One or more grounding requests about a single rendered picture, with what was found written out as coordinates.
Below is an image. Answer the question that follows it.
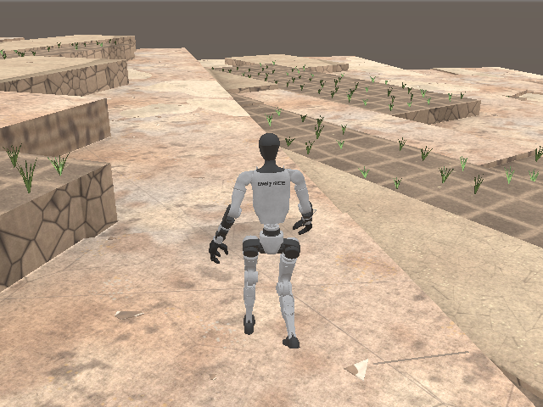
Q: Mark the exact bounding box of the right robot forearm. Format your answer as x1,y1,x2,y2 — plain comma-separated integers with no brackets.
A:
301,201,313,225

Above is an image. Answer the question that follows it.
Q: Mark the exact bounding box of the right robot hand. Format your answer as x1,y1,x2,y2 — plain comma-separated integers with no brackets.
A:
293,219,312,235

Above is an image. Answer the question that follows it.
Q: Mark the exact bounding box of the right robot upper arm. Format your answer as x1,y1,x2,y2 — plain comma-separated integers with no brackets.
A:
287,169,311,214

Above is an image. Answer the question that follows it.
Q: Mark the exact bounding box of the left robot hand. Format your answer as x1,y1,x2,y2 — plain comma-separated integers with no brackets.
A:
209,240,228,264

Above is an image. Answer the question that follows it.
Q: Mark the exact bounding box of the robot left shin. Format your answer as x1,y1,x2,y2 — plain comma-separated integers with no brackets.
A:
244,271,255,323

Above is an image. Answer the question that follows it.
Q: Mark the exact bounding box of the left robot forearm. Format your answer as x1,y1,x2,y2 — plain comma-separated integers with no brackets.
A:
213,204,235,244

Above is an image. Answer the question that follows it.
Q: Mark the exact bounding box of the left robot upper arm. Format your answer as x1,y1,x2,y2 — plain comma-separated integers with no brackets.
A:
227,170,253,219

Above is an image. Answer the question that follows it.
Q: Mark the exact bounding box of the robot right thigh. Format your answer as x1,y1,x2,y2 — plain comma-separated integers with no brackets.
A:
276,237,300,296

